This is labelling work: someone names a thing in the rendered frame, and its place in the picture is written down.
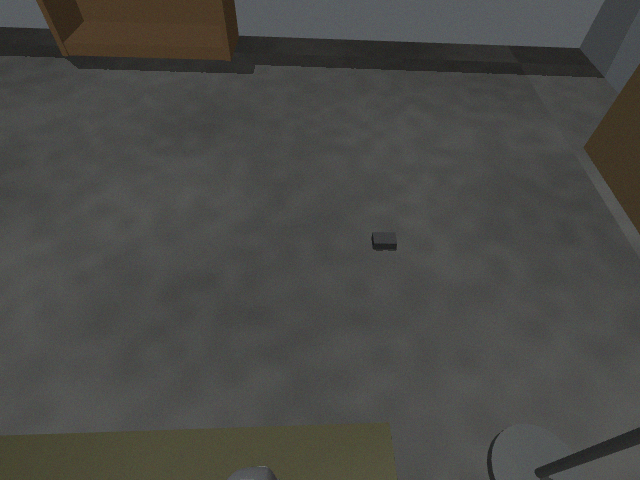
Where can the bookshelf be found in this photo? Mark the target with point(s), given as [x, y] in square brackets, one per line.
[177, 29]

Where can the floor lamp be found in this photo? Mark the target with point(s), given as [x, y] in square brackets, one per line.
[529, 452]

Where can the small box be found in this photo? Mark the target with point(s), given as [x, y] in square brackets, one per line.
[384, 240]

